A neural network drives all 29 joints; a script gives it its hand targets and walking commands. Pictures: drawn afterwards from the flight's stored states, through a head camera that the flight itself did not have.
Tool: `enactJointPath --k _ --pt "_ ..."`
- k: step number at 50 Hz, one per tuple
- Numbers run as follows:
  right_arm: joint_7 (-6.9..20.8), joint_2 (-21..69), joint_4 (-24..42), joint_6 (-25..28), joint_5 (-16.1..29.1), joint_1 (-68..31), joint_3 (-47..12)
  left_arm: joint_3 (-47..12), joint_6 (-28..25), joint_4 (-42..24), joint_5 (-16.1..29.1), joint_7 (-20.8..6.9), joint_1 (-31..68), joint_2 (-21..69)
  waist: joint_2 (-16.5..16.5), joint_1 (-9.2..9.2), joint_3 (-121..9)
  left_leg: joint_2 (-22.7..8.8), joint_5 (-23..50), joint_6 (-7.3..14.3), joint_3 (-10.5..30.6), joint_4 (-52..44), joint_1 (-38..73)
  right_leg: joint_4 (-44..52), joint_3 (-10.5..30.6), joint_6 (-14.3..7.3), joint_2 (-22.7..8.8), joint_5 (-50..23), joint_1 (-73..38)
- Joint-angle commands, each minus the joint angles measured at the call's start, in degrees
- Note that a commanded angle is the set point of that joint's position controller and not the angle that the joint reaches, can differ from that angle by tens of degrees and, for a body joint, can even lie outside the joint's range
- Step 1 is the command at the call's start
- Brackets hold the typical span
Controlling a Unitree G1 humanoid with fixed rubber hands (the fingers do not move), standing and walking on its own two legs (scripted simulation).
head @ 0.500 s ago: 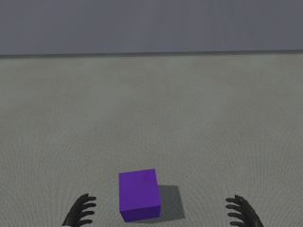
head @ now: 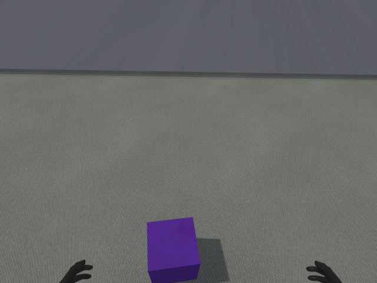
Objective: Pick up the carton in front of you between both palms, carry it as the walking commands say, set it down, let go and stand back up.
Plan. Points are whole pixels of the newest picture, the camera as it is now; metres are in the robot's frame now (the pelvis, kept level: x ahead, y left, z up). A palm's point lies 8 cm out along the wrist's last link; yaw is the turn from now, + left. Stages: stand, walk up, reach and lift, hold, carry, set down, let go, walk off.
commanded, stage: stand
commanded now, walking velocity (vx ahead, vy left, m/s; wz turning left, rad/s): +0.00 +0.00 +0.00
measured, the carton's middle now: (172, 251) +0.41 +0.08 -0.64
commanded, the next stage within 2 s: none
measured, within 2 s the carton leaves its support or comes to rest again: neither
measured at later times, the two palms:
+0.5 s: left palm out of the picture +0.13 +0.30 -0.09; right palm out of the picture +0.12 -0.29 -0.08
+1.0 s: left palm out of the picture +0.09 +0.31 -0.10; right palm out of the picture +0.08 -0.30 -0.08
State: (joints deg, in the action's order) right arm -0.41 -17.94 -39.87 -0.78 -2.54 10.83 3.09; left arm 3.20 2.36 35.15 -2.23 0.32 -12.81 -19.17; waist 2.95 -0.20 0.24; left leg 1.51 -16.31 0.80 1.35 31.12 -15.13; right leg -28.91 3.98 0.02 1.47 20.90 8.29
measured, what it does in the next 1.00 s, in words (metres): stands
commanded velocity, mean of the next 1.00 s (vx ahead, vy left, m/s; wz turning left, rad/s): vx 0.00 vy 0.00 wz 0.00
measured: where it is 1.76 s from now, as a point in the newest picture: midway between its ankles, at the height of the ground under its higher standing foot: outside the picture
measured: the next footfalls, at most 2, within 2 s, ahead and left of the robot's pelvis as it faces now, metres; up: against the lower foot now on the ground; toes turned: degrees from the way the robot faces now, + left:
none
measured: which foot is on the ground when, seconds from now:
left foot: down 0.00-1.00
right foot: down 0.00-1.00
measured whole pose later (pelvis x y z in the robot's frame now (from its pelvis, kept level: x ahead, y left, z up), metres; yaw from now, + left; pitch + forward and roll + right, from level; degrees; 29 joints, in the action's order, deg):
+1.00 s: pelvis -0.01 +0.01 +0.01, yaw -1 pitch -2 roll +0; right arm -0.8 -20.6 -55.6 0.6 -1.2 7.1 1.3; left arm 1.0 -0.3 52.0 -1.5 1.0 -10.1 -21.8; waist 1.8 0.2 1.4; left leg 1.4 -11.6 1.3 0.3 23.4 -9.8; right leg -21.3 5.2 0.5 1.1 15.8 3.5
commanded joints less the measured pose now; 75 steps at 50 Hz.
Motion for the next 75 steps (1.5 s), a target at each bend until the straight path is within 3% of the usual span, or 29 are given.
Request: enactJointPath --k 1,13,44,75 --pt "-0.41 -7.99 2.53 1.41 0.17 -2.74 1.78 1.39 -1.84 -2.51 0.16 0.47 2.58 -6.81 -4.59 0.4 -4.52 -5.72 18.17 0.44 4.84 -4.07 6.04 3.7 2.62 0.06 -4.01 -15.98 2.25" --pt "-1.09 -10.3 -2.27 1.72 0.54 -3.15 1.38 0.62 -2.48 3.59 0.34 1.28 2.22 -8.5 -3.33 0.46 -4.31 -6.35 24.07 0.91 5.21 -4.76 8.84 4.44 3.01 0.06 -4.75 -20.73 0.76" --pt "-0.68 -12.21 -11.91 1.96 1.25 -5.89 0.21 -0.22 -3.25 12.9 0.7 0.94 4.12 -11.11 -2.74 0.48 -0.42 -7.04 13.95 0.92 5.91 -10.38 9.6 10.72 5.36 -0.75 -6.09 -14.26 0.84" --pt "-0.43 -13.79 -17.31 2.19 1.84 -7.11 -0.28 -0.78 -3.46 18.34 1.18 0.68 5.52 -12.47 -2.91 0.54 -0.23 -7.68 14.51 1.14 6.73 -12.68 10.71 13.17 5.21 -1.02 -6.76 -14.03 -0.31"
